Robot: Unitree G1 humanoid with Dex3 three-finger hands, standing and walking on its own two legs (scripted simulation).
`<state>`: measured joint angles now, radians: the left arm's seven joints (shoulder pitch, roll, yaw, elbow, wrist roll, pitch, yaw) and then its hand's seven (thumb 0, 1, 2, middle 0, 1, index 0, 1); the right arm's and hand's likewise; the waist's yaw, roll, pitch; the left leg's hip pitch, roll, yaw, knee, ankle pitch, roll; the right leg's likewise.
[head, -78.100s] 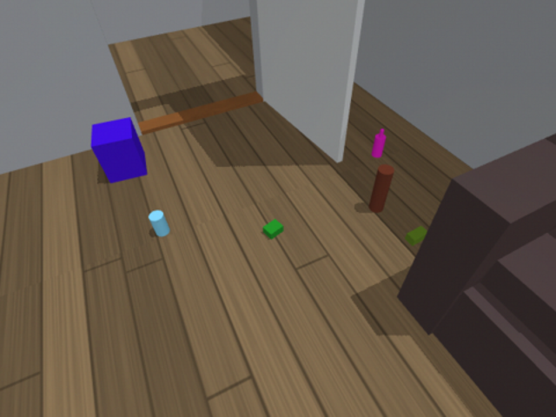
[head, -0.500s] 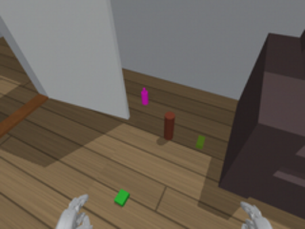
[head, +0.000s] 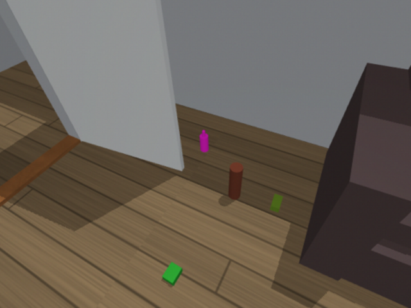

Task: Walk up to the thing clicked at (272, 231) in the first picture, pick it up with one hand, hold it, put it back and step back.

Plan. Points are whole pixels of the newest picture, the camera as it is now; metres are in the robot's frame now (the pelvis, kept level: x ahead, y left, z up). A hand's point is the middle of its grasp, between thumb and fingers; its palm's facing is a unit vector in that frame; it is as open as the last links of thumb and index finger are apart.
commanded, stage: stand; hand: left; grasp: from above
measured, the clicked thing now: (172, 273) +0.46 +0.22 -0.75
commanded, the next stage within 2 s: step back in 1.94 s
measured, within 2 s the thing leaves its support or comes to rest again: neither
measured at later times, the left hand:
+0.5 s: hand out of the picture +0.05 +0.24 -0.15, palm faces +0.03 -0.94 -0.34, open 7.4 cm
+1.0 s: hand out of the picture +0.06 +0.23 -0.15, palm faces +0.03 -0.94 -0.34, open 7.4 cm
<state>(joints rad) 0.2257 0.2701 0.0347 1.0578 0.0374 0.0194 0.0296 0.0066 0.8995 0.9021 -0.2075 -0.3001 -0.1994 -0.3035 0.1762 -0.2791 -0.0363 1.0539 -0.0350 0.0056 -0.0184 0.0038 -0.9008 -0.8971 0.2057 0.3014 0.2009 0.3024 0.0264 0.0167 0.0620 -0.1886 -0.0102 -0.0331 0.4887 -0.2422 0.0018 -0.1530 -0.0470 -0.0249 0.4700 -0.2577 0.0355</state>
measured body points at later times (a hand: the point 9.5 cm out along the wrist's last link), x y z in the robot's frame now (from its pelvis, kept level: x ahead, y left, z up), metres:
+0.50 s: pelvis +0.00 -0.01 +0.01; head +0.00 -0.01 +0.46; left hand +0.05 +0.28 -0.13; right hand +0.07 -0.29 -0.14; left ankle +0.02 +0.12 -0.74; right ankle +0.00 -0.14 -0.74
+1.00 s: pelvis +0.01 -0.01 +0.01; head +0.01 -0.02 +0.46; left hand +0.06 +0.28 -0.13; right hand +0.08 -0.30 -0.13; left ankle +0.02 +0.12 -0.74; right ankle +0.00 -0.14 -0.74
